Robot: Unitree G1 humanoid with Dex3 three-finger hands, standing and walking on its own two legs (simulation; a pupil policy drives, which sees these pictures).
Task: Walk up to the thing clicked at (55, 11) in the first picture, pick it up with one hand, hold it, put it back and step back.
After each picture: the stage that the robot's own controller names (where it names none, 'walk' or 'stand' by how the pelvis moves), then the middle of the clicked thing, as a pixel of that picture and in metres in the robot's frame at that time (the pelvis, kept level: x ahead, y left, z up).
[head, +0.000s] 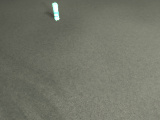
stand; (55, 11) +2.11 +0.37 -0.65
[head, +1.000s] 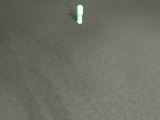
walk; (79, 14) +1.99 +0.11 -0.63
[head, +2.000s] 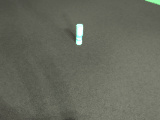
walk; (79, 34) +1.40 +0.06 -0.62
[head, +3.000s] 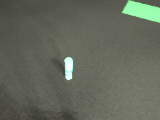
walk; (68, 69) +0.96 +0.11 -0.63
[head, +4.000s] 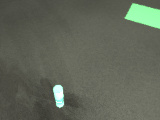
walk; (59, 96) +0.63 +0.18 -0.63
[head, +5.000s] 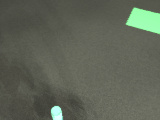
stand; (57, 117) +0.47 +0.17 -0.64
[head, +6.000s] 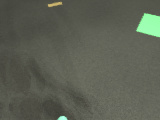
stand; out of the picture +0.43 +0.17 -0.65
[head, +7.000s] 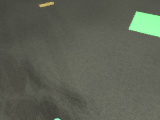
stand; out of the picture +0.41 +0.20 -0.66
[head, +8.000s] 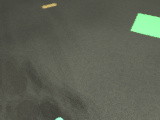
stand; out of the picture +0.42 +0.19 -0.66
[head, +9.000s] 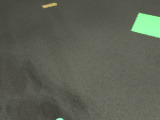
stand; out of the picture +0.42 +0.19 -0.66
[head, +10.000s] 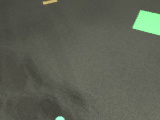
go down; out of the picture +0.41 +0.18 -0.66
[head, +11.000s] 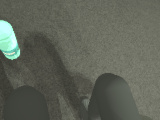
go down; (7, 43) +0.51 +0.22 -0.25
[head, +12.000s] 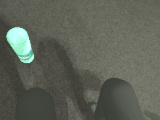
approach; (22, 48) +0.50 +0.21 -0.26
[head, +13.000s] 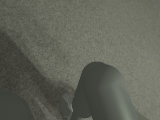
close in; out of the picture +0.50 +0.26 -0.17
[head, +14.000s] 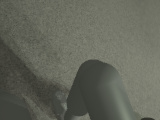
close; out of the picture +0.49 +0.27 -0.17
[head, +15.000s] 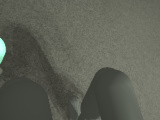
lift; out of the picture +0.39 +0.25 -0.13
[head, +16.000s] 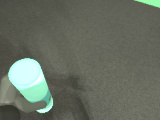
lift; (36, 91) +0.31 +0.16 +0.04
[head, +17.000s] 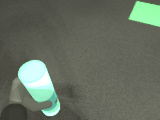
hold; (43, 92) +0.32 +0.14 +0.04
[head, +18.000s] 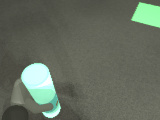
hold; (45, 94) +0.31 +0.14 +0.03
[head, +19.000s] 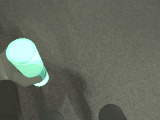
crouch; (32, 67) +0.40 +0.16 -0.03
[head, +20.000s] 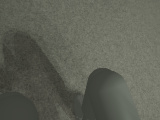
lower; out of the picture +0.50 +0.23 -0.10
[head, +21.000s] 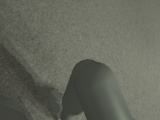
lower; out of the picture +0.47 +0.26 -0.18
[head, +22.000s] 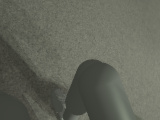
lower; out of the picture +0.47 +0.26 -0.18
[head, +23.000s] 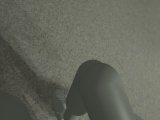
lower; out of the picture +0.46 +0.26 -0.18
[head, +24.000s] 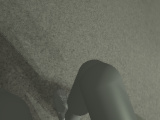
rest; out of the picture +0.46 +0.26 -0.18
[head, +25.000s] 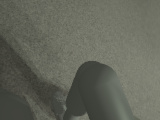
open; out of the picture +0.47 +0.24 -0.18
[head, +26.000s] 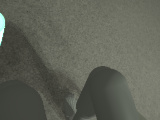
stand; out of the picture +0.46 +0.22 -0.20
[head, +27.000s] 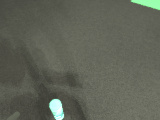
stand; (57, 110) +0.41 +0.15 -0.54
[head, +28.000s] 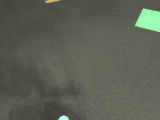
stand; out of the picture +0.42 +0.15 -0.60
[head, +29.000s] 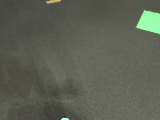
stand; out of the picture +0.40 +0.14 -0.60
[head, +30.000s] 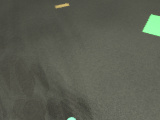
stand; out of the picture +0.43 +0.13 -0.65
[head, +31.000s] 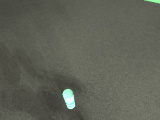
walk; (69, 99) +0.49 +0.13 -0.63
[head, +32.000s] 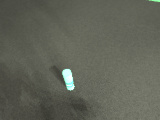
walk; (68, 80) +0.71 +0.18 -0.64
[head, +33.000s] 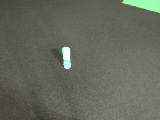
stand; (66, 58) +1.04 +0.13 -0.64
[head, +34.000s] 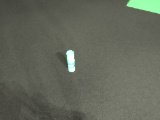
stand; (70, 61) +1.06 +0.14 -0.65
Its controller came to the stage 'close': yes
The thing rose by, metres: 0.69
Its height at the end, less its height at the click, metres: +0.00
